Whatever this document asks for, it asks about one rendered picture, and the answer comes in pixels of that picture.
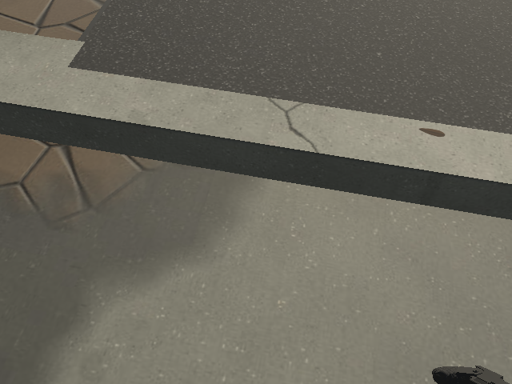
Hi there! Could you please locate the right robot hand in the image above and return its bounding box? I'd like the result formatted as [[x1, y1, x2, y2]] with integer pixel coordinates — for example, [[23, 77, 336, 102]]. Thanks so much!
[[432, 366, 509, 384]]

